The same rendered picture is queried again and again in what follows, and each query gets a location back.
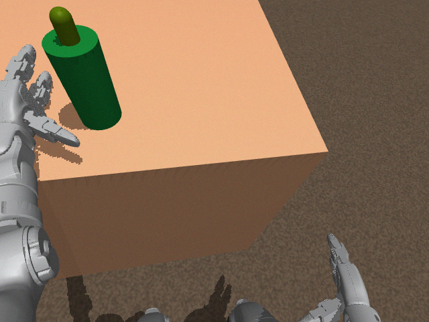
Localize left robot arm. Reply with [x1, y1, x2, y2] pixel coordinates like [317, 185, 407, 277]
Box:
[0, 123, 59, 322]

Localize bottle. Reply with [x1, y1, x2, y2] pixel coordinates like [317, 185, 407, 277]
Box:
[42, 7, 122, 130]

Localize right robot arm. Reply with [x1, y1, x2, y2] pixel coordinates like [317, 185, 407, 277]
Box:
[343, 304, 381, 322]

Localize left robot hand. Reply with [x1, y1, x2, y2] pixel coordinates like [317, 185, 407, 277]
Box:
[0, 44, 80, 147]

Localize right robot hand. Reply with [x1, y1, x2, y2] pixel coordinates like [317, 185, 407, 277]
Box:
[299, 233, 370, 322]

